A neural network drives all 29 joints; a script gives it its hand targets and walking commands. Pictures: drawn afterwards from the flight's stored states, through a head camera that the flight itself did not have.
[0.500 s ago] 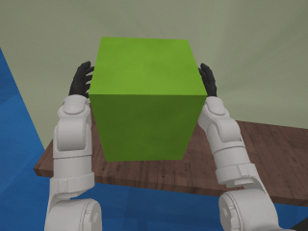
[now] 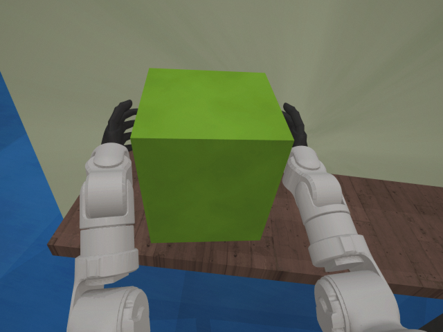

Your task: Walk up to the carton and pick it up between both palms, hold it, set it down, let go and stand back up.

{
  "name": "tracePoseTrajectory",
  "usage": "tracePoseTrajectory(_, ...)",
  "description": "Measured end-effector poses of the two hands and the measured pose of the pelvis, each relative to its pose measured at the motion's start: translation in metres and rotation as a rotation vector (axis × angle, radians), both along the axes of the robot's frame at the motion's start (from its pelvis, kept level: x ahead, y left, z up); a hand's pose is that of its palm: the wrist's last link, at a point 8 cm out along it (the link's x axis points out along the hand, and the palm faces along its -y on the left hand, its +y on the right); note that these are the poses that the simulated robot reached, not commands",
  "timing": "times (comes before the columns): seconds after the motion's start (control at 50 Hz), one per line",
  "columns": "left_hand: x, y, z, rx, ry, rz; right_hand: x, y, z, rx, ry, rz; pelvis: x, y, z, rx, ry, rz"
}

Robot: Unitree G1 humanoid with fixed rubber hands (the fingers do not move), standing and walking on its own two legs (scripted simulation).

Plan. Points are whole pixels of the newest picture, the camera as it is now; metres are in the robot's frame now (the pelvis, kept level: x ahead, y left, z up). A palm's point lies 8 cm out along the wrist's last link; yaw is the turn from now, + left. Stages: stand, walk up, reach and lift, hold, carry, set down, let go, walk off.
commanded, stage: hold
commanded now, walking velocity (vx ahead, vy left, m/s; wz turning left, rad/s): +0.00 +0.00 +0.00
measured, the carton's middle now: (207, 158) +0.38 +0.00 +0.17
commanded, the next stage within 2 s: none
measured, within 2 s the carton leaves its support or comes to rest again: neither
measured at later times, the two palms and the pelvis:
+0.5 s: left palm (115, 142) +0.35 +0.16 +0.22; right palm (296, 143) +0.36 -0.15 +0.22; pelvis +0.00 +0.00 +0.00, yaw +0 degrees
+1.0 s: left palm (117, 142) +0.35 +0.15 +0.22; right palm (297, 145) +0.36 -0.15 +0.22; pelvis +0.00 +0.00 +0.00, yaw +0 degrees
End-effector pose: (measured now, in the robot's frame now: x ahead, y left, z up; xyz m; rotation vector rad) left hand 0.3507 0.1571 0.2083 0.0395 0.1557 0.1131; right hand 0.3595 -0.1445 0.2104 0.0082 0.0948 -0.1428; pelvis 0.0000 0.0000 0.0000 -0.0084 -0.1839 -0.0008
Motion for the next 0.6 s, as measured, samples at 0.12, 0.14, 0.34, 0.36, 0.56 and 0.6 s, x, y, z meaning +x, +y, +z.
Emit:
tracePoseTrajectory(0.12,-0.005,-0.003,0.016,-0.001,-0.103,-0.001,-0.006,-0.003,0.017,0.027,-0.104,-0.002,0.001,0.000,0.000,-0.008,0.009,-0.002)
tracePoseTrajectory(0.14,-0.005,-0.004,0.017,0.004,-0.095,-0.002,-0.005,-0.004,0.018,0.023,-0.097,-0.003,0.000,0.001,0.000,-0.007,0.001,-0.003)
tracePoseTrajectory(0.34,-0.002,-0.003,0.007,-0.004,-0.043,-0.003,-0.003,-0.002,0.005,0.013,-0.045,-0.001,-0.002,-0.001,0.000,-0.002,0.008,-0.002)
tracePoseTrajectory(0.36,-0.004,-0.003,0.010,-0.006,-0.066,-0.001,-0.004,-0.002,0.009,0.017,-0.069,0.000,-0.002,-0.002,0.000,-0.004,0.013,-0.002)
tracePoseTrajectory(0.56,-0.002,-0.001,0.002,-0.002,0.012,-0.005,-0.002,0.000,0.001,-0.009,0.014,0.000,-0.003,-0.004,0.000,0.003,-0.015,0.003)
tracePoseTrajectory(0.6,-0.002,0.000,0.000,-0.010,0.001,-0.007,-0.002,0.000,-0.001,-0.003,0.003,-0.001,-0.003,-0.004,0.000,0.002,-0.004,0.006)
